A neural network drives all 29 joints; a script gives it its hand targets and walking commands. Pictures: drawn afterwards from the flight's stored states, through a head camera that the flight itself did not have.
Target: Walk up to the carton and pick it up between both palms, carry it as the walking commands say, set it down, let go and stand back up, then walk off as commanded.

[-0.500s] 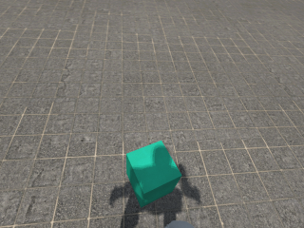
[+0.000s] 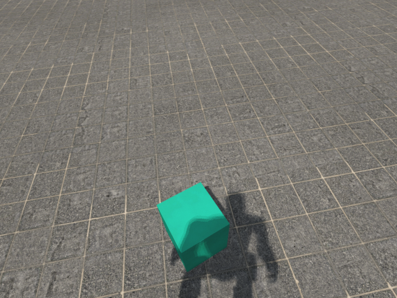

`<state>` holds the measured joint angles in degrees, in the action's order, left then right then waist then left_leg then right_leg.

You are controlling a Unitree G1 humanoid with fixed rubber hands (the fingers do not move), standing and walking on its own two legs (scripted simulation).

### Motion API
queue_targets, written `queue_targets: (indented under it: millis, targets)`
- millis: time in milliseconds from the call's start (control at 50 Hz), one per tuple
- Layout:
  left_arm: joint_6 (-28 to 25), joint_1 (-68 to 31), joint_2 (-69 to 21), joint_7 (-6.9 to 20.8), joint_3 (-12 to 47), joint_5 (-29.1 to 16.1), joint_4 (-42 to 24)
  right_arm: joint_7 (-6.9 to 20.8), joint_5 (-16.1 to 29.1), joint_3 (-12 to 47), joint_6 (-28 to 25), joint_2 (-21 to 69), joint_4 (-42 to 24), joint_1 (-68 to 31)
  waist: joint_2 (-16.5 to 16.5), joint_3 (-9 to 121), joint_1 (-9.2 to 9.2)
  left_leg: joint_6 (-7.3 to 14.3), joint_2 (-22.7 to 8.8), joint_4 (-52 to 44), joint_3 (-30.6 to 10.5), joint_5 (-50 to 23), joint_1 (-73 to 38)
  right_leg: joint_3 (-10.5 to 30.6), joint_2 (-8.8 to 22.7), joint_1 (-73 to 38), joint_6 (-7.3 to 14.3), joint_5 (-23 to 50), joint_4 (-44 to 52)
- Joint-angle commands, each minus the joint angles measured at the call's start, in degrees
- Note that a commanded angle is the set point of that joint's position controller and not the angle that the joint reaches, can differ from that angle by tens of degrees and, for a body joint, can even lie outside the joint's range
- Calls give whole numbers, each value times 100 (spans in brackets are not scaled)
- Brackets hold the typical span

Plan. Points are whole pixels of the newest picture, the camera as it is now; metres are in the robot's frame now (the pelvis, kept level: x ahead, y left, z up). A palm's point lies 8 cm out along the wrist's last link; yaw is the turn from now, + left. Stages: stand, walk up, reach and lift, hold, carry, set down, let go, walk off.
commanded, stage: walk up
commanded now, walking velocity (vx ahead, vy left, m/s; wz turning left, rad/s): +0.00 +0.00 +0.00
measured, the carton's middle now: (193, 227) +0.51 +0.08 -0.63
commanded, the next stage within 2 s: none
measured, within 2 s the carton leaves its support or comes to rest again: neither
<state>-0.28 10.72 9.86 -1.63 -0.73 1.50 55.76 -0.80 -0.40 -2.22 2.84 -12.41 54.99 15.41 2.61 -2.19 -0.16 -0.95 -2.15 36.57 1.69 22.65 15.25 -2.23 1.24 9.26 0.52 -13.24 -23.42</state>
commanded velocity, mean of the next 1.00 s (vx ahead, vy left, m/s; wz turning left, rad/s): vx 0.13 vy -0.12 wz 0.36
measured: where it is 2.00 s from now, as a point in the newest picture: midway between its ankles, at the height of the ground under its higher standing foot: outside the picture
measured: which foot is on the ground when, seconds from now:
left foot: up 0.00-0.04, down 0.06-0.48, up 0.50-0.88, down 0.90-1.00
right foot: down 0.00-0.14, up 0.16-0.46, down 0.48-0.90, up 0.92-1.00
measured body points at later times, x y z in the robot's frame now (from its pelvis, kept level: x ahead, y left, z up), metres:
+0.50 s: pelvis +0.02 -0.11 -0.01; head +0.06 -0.09 +0.43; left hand +0.13 +0.18 -0.14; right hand +0.04 -0.41 -0.14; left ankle -0.02 +0.11 -0.74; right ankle +0.08 -0.24 -0.75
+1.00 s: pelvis +0.13 -0.14 -0.02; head +0.16 -0.12 +0.43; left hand +0.02 +0.07 -0.17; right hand +0.37 -0.30 -0.14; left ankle +0.13 -0.05 -0.74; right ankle +0.12 -0.26 -0.71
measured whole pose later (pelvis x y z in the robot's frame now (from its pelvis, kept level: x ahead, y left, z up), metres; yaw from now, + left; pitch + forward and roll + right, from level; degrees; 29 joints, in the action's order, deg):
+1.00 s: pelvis +0.13 -0.14 -0.02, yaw +22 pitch +0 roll +1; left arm 0.7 20.7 10.1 -2.3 -2.2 2.3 55.0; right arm -0.6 -1.9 -2.9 1.9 -11.3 46.9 5.9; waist -1.6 -4.5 4.1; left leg 3.4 0.2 36.1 7.5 17.2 19.3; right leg -6.6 5.0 18.7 -2.0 -31.9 -52.3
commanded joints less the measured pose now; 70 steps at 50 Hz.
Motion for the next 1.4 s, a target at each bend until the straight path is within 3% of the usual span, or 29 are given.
queue_targets:
  millis: [0,40,80,120,140,160,200,260,360,420,460,480,500,520,580,740,780,860,900,920,1000,1040,1060,1080,1100,1140,1200,1280,1380]
  targets:
    - [3,241,861,-57,-199,-9,25,-71,9,-13,-91,-202,-41,394,-1229,97,-60,4,76,-1046,125,-522,-327,809,1158,-175,693,2417,388]
    - [3,273,725,-44,-164,-40,88,-126,6,-8,-192,-300,154,618,-945,172,-204,87,-164,-1695,87,-1485,-1086,707,949,279,445,1611,239]
    - [-3,399,367,-34,-113,-65,96,-93,-20,32,-266,-469,255,354,257,71,-41,371,-698,-1807,-546,-2273,-938,212,380,443,125,417,160]
    - [25,204,714,-46,-216,-51,-106,-77,-98,-121,-231,-751,311,306,219,-40,-62,549,-862,-1912,-933,-1624,-529,-186,377,763,-71,-123,-509]
    - [250,-136,1017,114,-478,9,-297,-210,-250,-420,-163,-1415,515,1557,9,-149,-583,1231,-2162,-3029,-3533,884,-1181,-622,-233,2293,-406,-1632,-2519]
    - [305,-472,1036,195,-513,68,-574,-276,-189,-593,-155,-1725,502,1723,-1,-403,-538,1470,-2727,-3254,-4329,1967,-1114,397,136,3288,-314,-1439,-3652]
    - [209,-253,854,262,-427,70,-672,-237,-174,-459,-224,-1216,231,736,257,-554,-152,1229,-2125,-2983,-3049,1336,-389,681,478,3358,-233,-431,-4107]
    - [144,-149,574,311,-326,72,-847,-146,-189,-397,-351,-853,19,579,723,-84,-129,888,-1339,-2717,-1862,82,-28,264,344,2503,-336,-89,-3170]
    - [220,-773,678,360,-282,54,-1284,-157,-239,-612,-269,-1282,-131,1029,1301,167,-372,895,-1215,-2420,-1820,-462,-28,-167,77,1739,-487,-726,-1760]
    - [167,-348,789,359,-302,18,-1190,-98,-225,-692,-210,-1459,-396,723,1459,304,-166,707,-1068,-2070,-1649,-204,635,-378,-70,480,-374,-873,-929]
    - [5,1059,1120,288,-415,70,-696,17,-184,-548,-197,-1152,-679,287,457,757,494,401,-223,-995,-1097,1705,2013,99,369,-1777,-185,-922,352]
    - [-76,1782,1553,209,-525,95,-466,31,-105,-402,-227,-634,-878,26,-1110,830,792,322,393,1310,-498,1724,2686,1549,1641,-2036,-112,-2029,1142]
    - [-95,1443,1983,160,-611,84,-591,31,-135,-252,-248,-387,-1126,88,-2152,727,644,162,67,2685,-302,1349,3047,2947,2793,-985,96,-3905,1994]
    - [-112,954,1866,138,-532,74,-599,81,-148,-324,-263,-592,-1001,85,-1759,357,309,209,-238,3148,-585,775,2878,2821,2568,-400,234,-3959,2036]
    - [-288,318,1001,142,-279,43,-718,265,-167,-380,-248,-635,-693,418,-1066,-229,-77,144,-364,3440,-237,-495,2321,902,1540,171,196,-1599,1487]
    - [-189,1125,866,-15,-218,53,-604,151,-90,-206,-84,-241,-1259,-574,-1478,-183,228,-51,90,1433,329,-106,1567,-301,1294,-264,619,4520,134]
    - [-76,1311,904,0,-300,128,-524,84,-29,-118,-69,-185,-1252,-656,-1776,172,298,39,192,730,519,-251,1036,-360,1234,-322,638,4266,-53]
    - [-72,1543,716,22,-294,91,-277,-8,-102,-198,-303,-423,-923,147,-564,732,-226,412,-94,-1125,323,-1713,-1311,-286,939,679,355,2534,-1613]
    - [-74,1612,415,-44,-224,86,-483,-68,-94,-349,-322,-1202,-881,361,1791,895,-98,1460,-2510,-1183,-1770,-6020,-1633,-320,221,2176,-233,-2516,-3596]
    - [-67,1399,655,-7,-327,124,-530,-49,-132,-348,-273,-1032,-791,362,1385,1127,-138,1737,-2116,-1374,-1527,-3744,-1487,-122,567,1941,-279,-2324,-3986]
    - [126,1520,735,-212,-332,47,-163,6,-198,-346,67,-781,-896,-979,495,179,352,981,-852,-930,-251,-4592,-147,-485,427,742,-406,-1202,-1691]
    - [115,2113,787,-273,-368,69,113,69,-200,-398,106,-746,-888,-1094,-66,295,663,594,-389,-224,-56,-3178,587,-423,633,-349,-258,287,-304]
    - [86,2396,1280,-312,-491,104,143,112,-156,-298,121,-425,-1046,-1144,-1369,245,808,275,290,797,228,-886,1560,928,1920,-824,77,1352,304]
    - [81,2310,1845,-350,-591,105,27,107,-106,-255,237,-365,-1200,-1263,-2245,176,838,-78,495,2744,43,1147,1991,2533,3430,-154,1027,2695,811]
    - [116,2004,1845,-351,-565,73,-96,121,-107,-328,313,-546,-1136,-1191,-1369,121,646,-189,229,3669,-359,1182,2035,2400,3369,103,1281,2931,684]
    - [113,1034,1455,-303,-509,37,-327,171,-137,-390,268,-636,-1056,-970,-971,0,344,-302,87,4078,-385,605,2097,1348,2672,90,968,2792,431]
    - [49,756,1289,-170,-484,69,-285,272,-145,-262,222,-533,-944,-754,-1577,66,221,-342,246,2560,48,114,1639,207,1791,-135,392,2803,162]
    - [90,1085,1611,-140,-604,95,-319,314,-79,-161,257,-508,-1077,-957,-1787,264,358,-257,183,1303,126,92,1359,275,2105,-497,498,2975,92]
    - [216,522,1708,-18,-619,99,-524,301,-86,-6,56,-508,-919,-386,-1779,413,-56,18,385,-1020,539,-891,-294,-151,1752,350,149,1566,-284]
